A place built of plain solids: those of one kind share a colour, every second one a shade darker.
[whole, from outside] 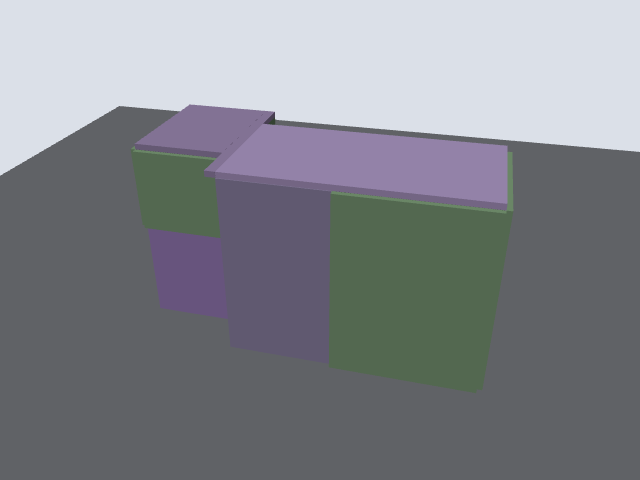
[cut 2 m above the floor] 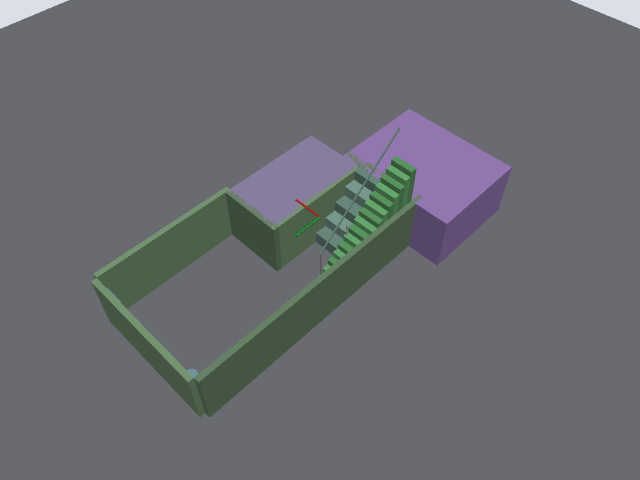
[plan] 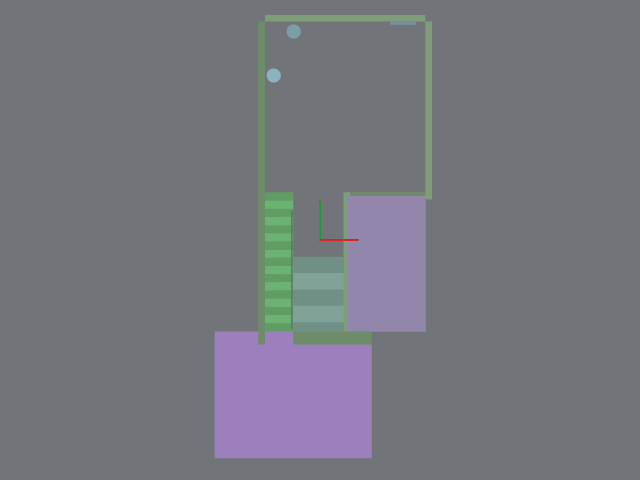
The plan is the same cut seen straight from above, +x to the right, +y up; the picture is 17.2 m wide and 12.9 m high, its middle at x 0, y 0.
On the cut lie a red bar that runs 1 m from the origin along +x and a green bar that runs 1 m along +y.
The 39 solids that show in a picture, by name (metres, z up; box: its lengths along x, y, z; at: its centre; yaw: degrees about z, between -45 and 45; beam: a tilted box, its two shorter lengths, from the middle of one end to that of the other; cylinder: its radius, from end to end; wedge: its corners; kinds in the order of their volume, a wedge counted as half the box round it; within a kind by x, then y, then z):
{
 "floor_1": {"box": [4.23, 3.41, 3.85], "at": [-0.72, -4.16, 1.62]},
 "fill_1": {"box": [2.11, 3.65, 6.42], "at": [1.79, -0.64, 3.16]},
 "wall_1": {"box": [0.18, 8.68, 6.43], "at": [-1.57, 1.53, 3.16]},
 "wall_2": {"box": [4.23, 0.18, 2.83], "at": [-0.72, -5.96, 4.96]},
 "wall_3": {"box": [2.12, 0.35, 6.43], "at": [0.34, -2.63, 3.16]},
 "wall_4": {"box": [4.31, 0.18, 6.43], "at": [0.68, 5.96, 3.16]},
 "wall_5": {"box": [0.18, 3.74, 6.43], "at": [0.72, -0.59, 3.16]},
 "wall_6": {"box": [0.18, 3.06, 2.83], "at": [1.48, -4.34, 4.96]},
 "wall_7": {"box": [2.2, 0.2, 6.43], "at": [1.73, 1.18, 3.16]},
 "wall_8": {"box": [0.18, 4.79, 6.43], "at": [2.92, 3.48, 3.16]},
 "roof_1": {"box": [4.23, 3.06, 0.2], "at": [-0.72, -4.34, 6.48]},
 "roof_2": {"box": [5.66, 0.35, 0.2], "at": [0.0, -2.63, 6.48]},
 "roof_3": {"box": [4.31, 8.33, 0.2], "at": [0.68, 1.71, 6.48]},
 "mass_1": {"box": [1.35, 0.26, 2.07], "at": [-0.05, -2.34, 0.99]},
 "mass_2": {"box": [1.35, 0.44, 1.68], "at": [-0.05, -1.99, 0.79]},
 "mass_3": {"box": [1.35, 0.44, 1.28], "at": [-0.05, -1.55, 0.59]},
 "mass_4": {"box": [1.35, 0.44, 0.89], "at": [-0.05, -1.11, 0.39]},
 "mass_5": {"box": [1.35, 0.44, 0.49], "at": [-0.05, -0.67, 0.2]},
 "tread_1": {"wedge": [[-1.48, -2.46, -0.05], [-1.48, -2.46, 3.35], [-1.48, -2.24, -0.05], [-1.48, -2.24, 3.35], [-0.72, -2.46, -0.05], [-0.72, -2.46, 3.35], [-0.72, -2.24, -0.05], [-0.72, -2.24, 3.35]]},
 "tread_2": {"wedge": [[-1.48, -2.24, -0.05], [-1.48, -2.24, 3.15], [-1.48, -2.02, -0.05], [-1.48, -2.02, 3.15], [-0.72, -2.24, -0.05], [-0.72, -2.24, 3.15], [-0.72, -2.02, -0.05], [-0.72, -2.02, 3.15]]},
 "tread_3": {"wedge": [[-1.48, -2.02, -0.05], [-1.48, -2.02, 2.95], [-1.48, -1.8, -0.05], [-1.48, -1.8, 2.95], [-0.72, -2.02, -0.05], [-0.72, -2.02, 2.94], [-0.72, -1.8, -0.05], [-0.72, -1.8, 2.95]]},
 "tread_4": {"wedge": [[-1.48, -1.8, -0.05], [-1.48, -1.8, 2.75], [-1.48, -1.57, -0.05], [-1.48, -1.57, 2.76], [-0.72, -1.8, -0.05], [-0.72, -1.8, 2.76], [-0.72, -1.58, -0.05], [-0.72, -1.58, 2.76]]},
 "tread_5": {"wedge": [[-1.48, -1.58, -0.05], [-1.48, -1.58, 2.55], [-1.48, -1.35, -0.05], [-1.48, -1.35, 2.56], [-0.72, -1.58, -0.05], [-0.72, -1.58, 2.55], [-0.72, -1.35, -0.05], [-0.72, -1.35, 2.55]]},
 "tread_6": {"wedge": [[-1.48, -1.36, -0.05], [-1.48, -1.36, 2.36], [-1.48, -1.14, -0.05], [-1.48, -1.14, 2.37], [-0.72, -1.36, -0.05], [-0.72, -1.36, 2.37], [-0.72, -1.13, -0.05], [-0.72, -1.13, 2.37]]},
 "tread_7": {"wedge": [[-1.48, -1.14, -0.05], [-1.48, -1.14, 2.17], [-1.48, -0.92, -0.05], [-1.48, -0.92, 2.18], [-0.72, -1.13, -0.05], [-0.72, -1.13, 2.17], [-0.72, -0.92, -0.05], [-0.72, -0.92, 2.17]]},
 "tread_8": {"wedge": [[-1.48, -0.92, -0.05], [-1.48, -0.92, 1.98], [-1.48, -0.7, -0.05], [-1.48, -0.7, 1.98], [-0.72, -0.92, -0.05], [-0.72, -0.92, 1.98], [-0.72, -0.7, -0.05], [-0.72, -0.7, 1.98]]},
 "tread_9": {"wedge": [[-1.48, -0.7, -0.05], [-1.48, -0.7, 1.78], [-1.48, -0.47, -0.05], [-1.48, -0.47, 1.78], [-0.72, -0.7, -0.05], [-0.72, -0.7, 1.78], [-0.72, -0.47, -0.05], [-0.72, -0.47, 1.78]]},
 "tread_10": {"wedge": [[-1.48, -0.48, -0.05], [-1.48, -0.48, 1.58], [-1.48, -0.27, -0.05], [-1.48, -0.27, 1.59], [-0.72, -0.48, -0.05], [-0.72, -0.48, 1.58], [-0.72, -0.26, -0.05], [-0.72, -0.26, 1.58]]},
 "tread_11": {"wedge": [[-1.48, -0.27, -0.05], [-1.48, -0.27, 1.38], [-1.48, -0.03, -0.05], [-1.48, -0.03, 1.38], [-0.72, -0.27, -0.05], [-0.72, -0.27, 1.37], [-0.72, -0.03, -0.05], [-0.72, -0.03, 1.38]]},
 "tread_12": {"wedge": [[-1.48, -0.04, -0.05], [-1.48, -0.04, 1.19], [-1.48, 0.18, -0.05], [-1.48, 0.18, 1.19], [-0.72, -0.03, -0.05], [-0.72, -0.03, 1.19], [-0.72, 0.18, -0.05], [-0.72, 0.18, 1.19]]},
 "tread_13": {"wedge": [[-1.48, 0.18, -0.05], [-1.48, 0.18, 1.0], [-1.48, 0.39, -0.05], [-1.48, 0.39, 1.0], [-0.72, 0.17, -0.05], [-0.72, 0.17, 0.99], [-0.72, 0.39, -0.05], [-0.72, 0.39, 1.0]]},
 "tread_14": {"wedge": [[-1.48, 0.39, -0.05], [-1.48, 0.39, 0.8], [-1.48, 0.62, -0.05], [-1.48, 0.62, 0.8], [-0.72, 0.39, -0.05], [-0.72, 0.39, 0.8], [-0.72, 0.62, -0.05], [-0.72, 0.62, 0.8]]},
 "tread_15": {"wedge": [[-1.48, 0.61, -0.05], [-1.48, 0.61, 0.58], [-1.48, 0.84, -0.05], [-1.48, 0.84, 0.59], [-0.72, 0.62, -0.05], [-0.72, 0.62, 0.58], [-0.72, 0.84, -0.05], [-0.72, 0.84, 0.59]]},
 "tread_16": {"wedge": [[-1.48, 0.84, -0.05], [-1.48, 0.84, 0.39], [-1.48, 1.06, -0.05], [-1.48, 1.06, 0.39], [-0.72, 0.83, -0.05], [-0.72, 0.83, 0.39], [-0.72, 1.06, -0.05], [-0.72, 1.06, 0.39]]},
 "tread_17": {"wedge": [[-1.48, 1.05, -0.05], [-1.48, 1.05, 0.19], [-1.48, 1.28, -0.05], [-1.48, 1.28, 0.19], [-0.72, 1.05, -0.05], [-0.72, 1.05, 0.19], [-0.72, 1.28, -0.05], [-0.72, 1.28, 0.19]]},
 "guard_rail_1": {"wedge": [[-0.78, -2.39, 4.43], [-0.78, -2.39, 4.49], [-0.78, 0.8, 1.57], [-0.78, 0.8, 1.63], [-0.73, -2.39, 4.43], [-0.73, -2.39, 4.49], [-0.73, 0.8, 1.57], [-0.73, 0.8, 1.63]]},
 "bin_1": {"cylinder": 0.19, "from": [-1.24, 4.42, 0.0], "to": [-1.24, 4.42, 0.75]},
 "bin_2": {"cylinder": 0.19, "from": [-0.71, 5.6, 0.0], "to": [-0.71, 5.6, 0.75]},
 "cabinet_1": {"box": [0.69, 0.09, 0.54], "at": [2.23, 5.83, 1.44]}
}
